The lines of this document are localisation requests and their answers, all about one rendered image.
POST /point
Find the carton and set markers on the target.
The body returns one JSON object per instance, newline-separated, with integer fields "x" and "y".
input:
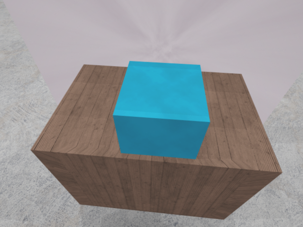
{"x": 161, "y": 110}

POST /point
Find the pedestal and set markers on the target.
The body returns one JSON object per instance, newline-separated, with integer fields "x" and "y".
{"x": 79, "y": 146}

